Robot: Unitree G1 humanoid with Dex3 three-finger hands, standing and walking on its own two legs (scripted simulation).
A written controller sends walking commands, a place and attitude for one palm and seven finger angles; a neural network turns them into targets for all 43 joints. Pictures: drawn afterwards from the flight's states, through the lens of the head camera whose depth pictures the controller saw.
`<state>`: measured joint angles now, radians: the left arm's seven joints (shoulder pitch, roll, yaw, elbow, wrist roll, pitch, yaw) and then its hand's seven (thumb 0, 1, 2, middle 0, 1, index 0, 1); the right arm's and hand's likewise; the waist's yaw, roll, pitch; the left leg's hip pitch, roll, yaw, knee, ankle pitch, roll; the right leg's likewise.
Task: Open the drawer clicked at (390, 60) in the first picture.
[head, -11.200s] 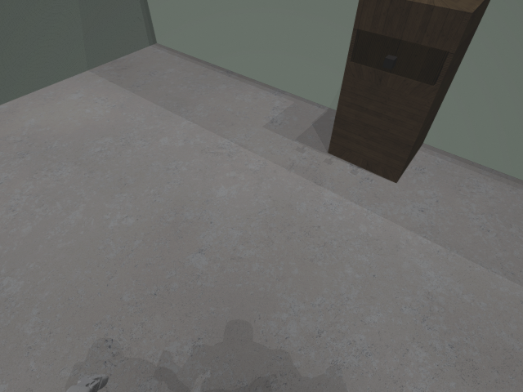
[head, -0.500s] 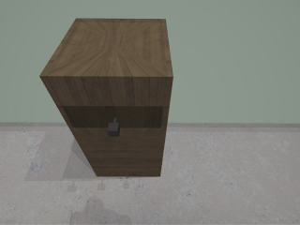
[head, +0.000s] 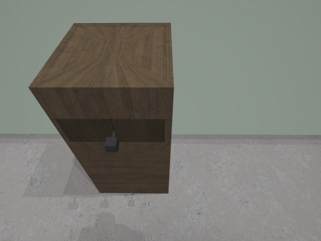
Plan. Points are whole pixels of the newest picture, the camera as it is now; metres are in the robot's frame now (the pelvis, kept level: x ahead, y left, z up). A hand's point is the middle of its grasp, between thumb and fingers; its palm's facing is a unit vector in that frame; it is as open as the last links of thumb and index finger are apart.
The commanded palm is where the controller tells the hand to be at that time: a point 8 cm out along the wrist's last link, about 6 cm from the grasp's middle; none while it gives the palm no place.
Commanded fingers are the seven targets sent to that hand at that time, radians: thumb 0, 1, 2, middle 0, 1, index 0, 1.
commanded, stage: come to a stop and stand still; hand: left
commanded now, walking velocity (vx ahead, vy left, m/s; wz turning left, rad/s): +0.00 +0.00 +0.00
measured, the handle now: (112, 140) +0.47 +0.21 -0.12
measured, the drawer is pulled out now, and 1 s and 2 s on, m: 0.00 0.00 0.00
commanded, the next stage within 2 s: look again from close up in 0.78 s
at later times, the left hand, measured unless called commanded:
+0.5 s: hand out of the picture -0.02 +0.13 -0.17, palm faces +0.06 -0.98 -0.19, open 7.3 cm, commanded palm none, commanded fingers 0.00 0.90 0.90 -0.20 -0.30 -0.20 -0.30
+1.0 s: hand out of the picture -0.04 +0.12 -0.17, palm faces +0.07 -0.98 -0.18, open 7.4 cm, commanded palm none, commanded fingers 0.00 0.90 0.90 -0.20 -0.30 -0.20 -0.30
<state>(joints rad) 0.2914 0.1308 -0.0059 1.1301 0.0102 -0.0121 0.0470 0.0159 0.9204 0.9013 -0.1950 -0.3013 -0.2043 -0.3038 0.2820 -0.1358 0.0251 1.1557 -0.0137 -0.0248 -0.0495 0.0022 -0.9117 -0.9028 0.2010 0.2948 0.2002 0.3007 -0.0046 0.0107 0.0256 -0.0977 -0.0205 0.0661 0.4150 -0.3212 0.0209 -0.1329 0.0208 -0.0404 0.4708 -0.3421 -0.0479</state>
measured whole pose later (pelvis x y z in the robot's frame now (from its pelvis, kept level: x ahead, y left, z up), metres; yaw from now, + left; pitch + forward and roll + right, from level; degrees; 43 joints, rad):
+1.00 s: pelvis -0.01 -0.03 +0.00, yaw +1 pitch +0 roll +1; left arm 0.33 0.11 0.00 1.13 0.00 -0.02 0.04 0.01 0.90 0.90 -0.19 -0.30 -0.20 -0.30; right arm 0.33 -0.10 0.03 1.16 -0.01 -0.01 -0.05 0.00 -0.91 -0.90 0.20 0.29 0.20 0.30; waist 0.00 0.00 0.02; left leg -0.11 0.03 0.04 0.40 -0.29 -0.03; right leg -0.12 0.07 -0.07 0.41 -0.29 -0.10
